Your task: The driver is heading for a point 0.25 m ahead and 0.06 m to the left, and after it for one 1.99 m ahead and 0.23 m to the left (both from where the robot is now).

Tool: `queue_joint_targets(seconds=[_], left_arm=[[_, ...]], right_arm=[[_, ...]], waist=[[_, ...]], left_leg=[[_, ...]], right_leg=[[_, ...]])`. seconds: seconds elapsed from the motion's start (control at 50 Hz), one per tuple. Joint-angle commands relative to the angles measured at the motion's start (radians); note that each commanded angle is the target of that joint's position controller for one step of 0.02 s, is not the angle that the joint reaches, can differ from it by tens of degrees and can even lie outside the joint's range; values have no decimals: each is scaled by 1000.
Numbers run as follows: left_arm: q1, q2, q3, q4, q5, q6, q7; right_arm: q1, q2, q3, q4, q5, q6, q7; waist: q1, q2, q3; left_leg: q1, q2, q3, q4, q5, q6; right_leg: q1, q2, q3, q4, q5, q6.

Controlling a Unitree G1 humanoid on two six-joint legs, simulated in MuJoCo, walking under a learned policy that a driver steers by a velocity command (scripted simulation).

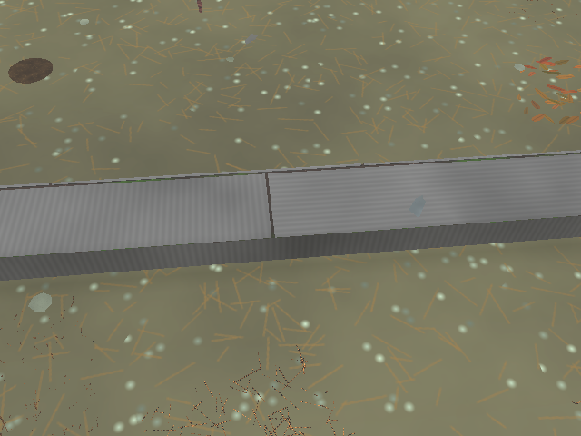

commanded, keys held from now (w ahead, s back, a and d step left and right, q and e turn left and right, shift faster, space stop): w+q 0.02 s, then q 0.48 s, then no key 0.50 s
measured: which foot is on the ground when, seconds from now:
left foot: down 0.00-0.26, up 0.28-0.70, down 0.72-1.00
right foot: up 0.00-0.26, down 0.28-0.70, up 0.72-0.98, down 1.00-1.00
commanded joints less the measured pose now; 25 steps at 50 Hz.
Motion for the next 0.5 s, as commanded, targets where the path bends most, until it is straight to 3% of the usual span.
queue_joint_targets(seconds=[0.02, 0.06, 0.1, 0.16, 0.2, 0.24, 0.26, 0.28, 0.3, 0.32, 0.34, 0.36, 0.38, 0.4, 0.44, 0.5], left_arm=[[1, 78, 17, -64, 2, 15, -5], [-68, 76, 15, -89, -4, 14, -4], [-111, 70, 9, -106, -13, 11, -2], [-167, 80, 4, -129, -23, 4, 4], [-136, 104, 7, -125, -26, -5, 11], [0, 148, 20, -87, -25, -19, 25], [111, 171, 27, -65, -16, -37, 36], [216, 245, 39, -69, -4, -43, 50], [180, 268, 46, -93, -16, -21, 41], [154, 210, 44, -103, -41, 0, 35], [81, 146, 32, -126, -45, 9, 40], [20, 86, 12, -136, -41, 19, 44], [-7, 88, 9, -134, -33, 24, 50], [-7, 107, 15, -125, -25, 26, 52], [7, 124, 24, -112, -20, 22, 49], [14, 130, 33, -110, -19, 22, 45]], right_arm=[[36, -146, -33, -54, 4, -22, -5], [68, -146, -34, -50, 5, -15, -9], [101, -155, -38, -48, 5, -5, -15], [126, -156, -39, -54, -4, 13, -26], [98, -159, -41, -72, -15, 22, -33], [19, -177, -46, -104, -13, 14, -35], [-18, -169, -42, -120, 3, 3, -27], [17, -86, -19, -164, 22, -6, -25], [185, -73, -23, -160, 31, 7, -38], [235, -131, -30, -112, -11, 31, -48], [162, -140, -31, -113, -22, 47, -40], [70, -150, -33, -125, -31, 62, -29], [27, -139, -34, -141, -30, 76, -14], [35, -124, -31, -139, -28, 90, -2], [39, -103, -25, -150, -18, 102, 6], [-1, -90, -19, -173, -23, 109, 12]], waist=[[12, 57, -5], [-14, 71, 3], [-40, 89, -28], [-70, 111, -54], [-51, 121, -64], [22, 128, -99], [88, 89, -145], [96, -71, -294], [4, -229, -394], [-18, -112, -398], [-11, -87, -319], [-6, -40, -199], [-12, -90, -126], [-18, -118, -95], [-31, -113, -105], [-28, -114, -120]], left_leg=[[-17, 237, -230, -161, 371, 121], [17, 218, -211, -108, 569, 81], [67, 203, -197, -39, 724, 41], [135, 203, -236, 34, 756, 16], [149, 208, -281, 101, 742, -4], [114, 187, -318, 221, 747, -49], [42, 140, -300, 375, 653, -76], [-102, 75, -203, 656, 140, -106], [-266, -52, -99, 853, -543, -109], [-291, 28, -100, 962, -485, -114], [-332, 58, -73, 988, -401, -128], [-333, 94, -58, 935, -337, -143], [-325, 110, -51, 896, -299, -158], [-292, 109, -33, 891, -271, -171], [-261, 103, -17, 858, -238, -175], [-276, 123, -3, 771, -210, -173]], right_leg=[[-41, 5, -55, -114, 104, 37], [-53, 27, -65, -220, 168, 45], [-31, 62, -71, -300, 210, 40], [-6, 111, -64, -402, 223, 23], [73, 134, -36, -495, 195, 2], [263, 151, -18, -622, 218, -36], [446, 88, 15, -713, 385, -66], [701, -199, 227, -640, 775, -127], [800, -423, 487, -610, 1187, -260], [742, -401, 483, -587, 1103, -302], [631, -356, 417, -653, 794, -311], [501, -256, 288, -731, 571, -262], [418, -197, 198, -776, 481, -233], [356, -163, 127, -798, 491, -226], [325, -149, 54, -804, 521, -231], [343, -172, 12, -818, 429, -244]])
Keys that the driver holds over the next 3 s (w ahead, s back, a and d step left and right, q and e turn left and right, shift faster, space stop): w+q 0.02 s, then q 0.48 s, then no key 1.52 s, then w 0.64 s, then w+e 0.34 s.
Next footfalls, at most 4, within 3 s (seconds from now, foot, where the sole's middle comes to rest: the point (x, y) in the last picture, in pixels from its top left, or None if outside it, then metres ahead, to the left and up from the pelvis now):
0.28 right None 0.33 -0.11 -0.78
0.72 left None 0.19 0.08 -0.78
1.00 right None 0.25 -0.13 -0.78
2.74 right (259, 390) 0.58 0.08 -0.78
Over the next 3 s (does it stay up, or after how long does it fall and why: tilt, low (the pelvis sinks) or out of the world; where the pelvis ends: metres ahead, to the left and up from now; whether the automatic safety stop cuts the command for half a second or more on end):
stays up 0.54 0.11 0.00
